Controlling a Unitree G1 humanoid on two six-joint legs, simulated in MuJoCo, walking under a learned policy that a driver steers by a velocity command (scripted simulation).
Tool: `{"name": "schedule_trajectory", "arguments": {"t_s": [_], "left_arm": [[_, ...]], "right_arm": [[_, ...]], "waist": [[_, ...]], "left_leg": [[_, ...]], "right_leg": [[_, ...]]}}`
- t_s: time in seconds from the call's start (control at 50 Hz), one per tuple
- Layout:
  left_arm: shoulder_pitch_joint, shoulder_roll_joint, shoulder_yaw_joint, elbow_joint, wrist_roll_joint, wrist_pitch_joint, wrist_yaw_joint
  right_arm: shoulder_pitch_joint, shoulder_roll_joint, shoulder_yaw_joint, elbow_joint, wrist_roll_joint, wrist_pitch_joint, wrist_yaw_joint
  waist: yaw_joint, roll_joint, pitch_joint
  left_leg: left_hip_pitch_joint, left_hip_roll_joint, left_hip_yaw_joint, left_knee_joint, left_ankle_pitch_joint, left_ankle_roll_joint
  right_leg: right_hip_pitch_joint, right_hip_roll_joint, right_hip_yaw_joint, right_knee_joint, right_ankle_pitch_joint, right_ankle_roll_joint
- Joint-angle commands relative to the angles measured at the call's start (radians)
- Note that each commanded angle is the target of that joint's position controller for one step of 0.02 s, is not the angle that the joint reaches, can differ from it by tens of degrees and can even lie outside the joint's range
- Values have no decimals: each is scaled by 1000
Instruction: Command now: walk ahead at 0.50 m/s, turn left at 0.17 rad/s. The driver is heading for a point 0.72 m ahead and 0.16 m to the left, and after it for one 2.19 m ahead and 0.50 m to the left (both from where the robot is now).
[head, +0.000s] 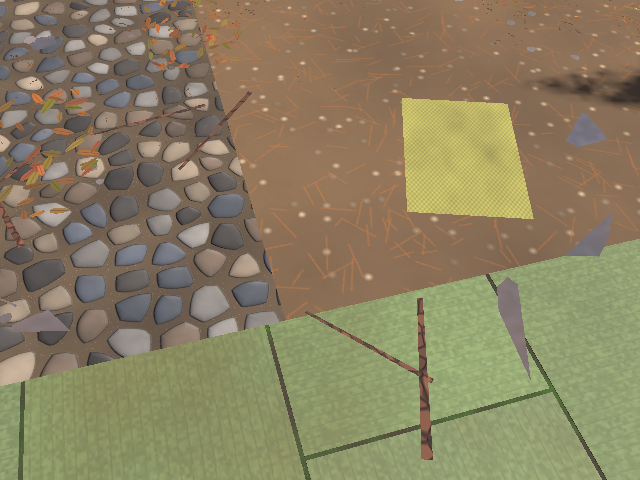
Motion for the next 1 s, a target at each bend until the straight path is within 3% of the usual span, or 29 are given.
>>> {"name": "schedule_trajectory", "arguments": {"t_s": [0.02,0.06,0.1,0.12,0.14,0.16,0.18,0.2,0.22,0.24,0.28,0.36,0.48,0.56,0.62,0.66,0.68,0.7,0.72,0.74,0.76,0.78,0.82,0.84,0.9,1.0], "left_arm": [[-136,48,3,-93,-5,-19,4],[-147,62,7,-102,-7,-27,9],[-74,86,16,-84,-7,-39,17],[35,104,27,-49,-4,-49,26],[188,147,43,-6,11,-63,39],[332,242,67,-3,39,-69,57],[313,290,82,-6,28,-51,51],[246,191,63,-15,3,-40,46],[171,121,45,-22,-4,-43,44],[133,90,38,-22,-4,-48,42],[131,68,33,-3,-10,-62,48],[181,86,44,30,-22,-89,48],[236,95,49,69,-15,-86,47],[298,126,59,100,-13,-74,56],[306,157,66,113,-9,-53,64],[302,187,74,113,-10,-32,65],[290,185,72,99,-10,-25,62],[315,90,49,39,-27,-31,50],[246,109,57,-22,-18,-43,37],[127,135,60,-45,-13,-51,33],[128,112,50,-45,-24,-63,31],[154,106,51,-25,-19,-64,33],[200,101,50,-12,13,-30,32],[220,91,49,-3,16,-14,26],[176,68,43,-4,10,4,13],[16,79,42,-39,-10,3,6]], "right_arm": [[60,-159,-32,-18,-3,-7,-11],[55,-172,-35,-13,-9,-1,-18],[23,-188,-40,-15,-14,3,-23],[5,-192,-42,-17,-11,4,-22],[-4,-176,-38,-24,-4,2,-18],[6,-107,-21,-73,18,-2,-14],[99,-73,-20,-82,30,8,-21],[46,-162,-43,-59,0,24,-27],[-7,-145,-44,-64,-4,26,-17],[-32,-116,-41,-66,-6,30,-9],[-33,-100,-43,-65,-26,56,8],[-130,-81,-42,-107,-29,80,28],[-341,-62,-23,-186,-27,76,51],[-443,-75,-18,-233,-34,75,61],[-421,-94,-28,-238,-40,76,53],[-256,-126,-49,-194,-41,66,40],[-86,-167,-71,-138,-50,57,25],[-10,-289,-106,-132,-58,57,9],[-32,-346,-116,-157,-22,67,4],[-48,-321,-110,-145,-12,76,-3],[-96,-268,-97,-138,-6,73,-10],[-147,-222,-85,-143,-5,67,-13],[-199,-177,-68,-153,5,50,-15],[-190,-166,-62,-150,5,37,-12],[-121,-169,-57,-114,1,13,-7],[-43,-168,-46,-80,-6,1,-7]], "waist": [[-10,108,43],[0,114,40],[45,123,13],[94,108,-39],[157,64,-136],[194,-71,-292],[141,-222,-360],[120,-65,-235],[96,-16,-105],[77,-18,-51],[43,-55,-14],[32,-31,0],[63,-26,50],[90,-21,70],[68,-43,35],[-3,-44,-70],[-80,12,-165],[-75,199,-277],[-53,248,-337],[-67,109,-210],[-27,75,-101],[23,36,-44],[79,56,-42],[89,57,-59],[75,76,-30],[13,95,18]], "left_leg": [[-29,261,-159,-12,463,111],[10,284,-192,33,516,110],[14,288,-210,119,612,91],[-9,261,-195,237,671,75],[-112,209,-158,430,582,55],[-344,117,-98,743,231,24],[-582,7,-56,961,-340,16],[-634,81,-113,1027,-275,26],[-635,116,-117,1005,-186,22],[-609,146,-109,970,-131,14],[-564,170,-95,942,-89,-8],[-646,188,-78,918,25,-33],[-660,182,-11,621,225,-41],[-630,163,54,484,175,3],[-540,93,108,436,27,57],[-344,12,122,385,-52,107],[-105,14,67,308,-28,145],[212,294,-347,268,-168,248],[304,449,-810,96,-85,342],[242,415,-655,78,-4,308],[101,388,-523,75,98,276],[-15,326,-428,63,205,228],[-134,250,-325,44,321,198],[-139,242,-294,36,372,198],[-148,226,-225,-22,406,170],[-25,231,-149,-59,440,92]], "right_leg": [[33,47,-38,-96,35,4],[62,58,-25,-136,-14,-10],[186,86,-20,-190,-96,-32],[333,110,-31,-248,-105,-51],[567,56,18,-275,-86,-83],[841,-217,319,-304,-215,-145],[929,-390,656,-409,-243,-232],[810,-335,597,-428,-335,-215],[674,-285,443,-465,-310,-189],[586,-238,328,-506,-241,-162],[494,-182,181,-545,-120,-129],[502,-175,40,-587,14,-141],[527,-143,-133,-589,117,-131],[636,-182,-187,-552,214,-119],[722,-192,-238,-398,571,-101],[716,-187,-260,-111,731,-92],[585,-165,-276,144,574,-61],[211,-73,-276,496,8,-6],[-45,109,-87,714,-517,33],[-150,45,21,714,-422,21],[-130,4,20,633,-324,12],[-62,-28,25,533,-287,10],[55,-43,32,450,-271,30],[72,-39,19,432,-262,36],[40,-45,-9,321,-156,40],[-75,-33,-10,142,14,8]]}}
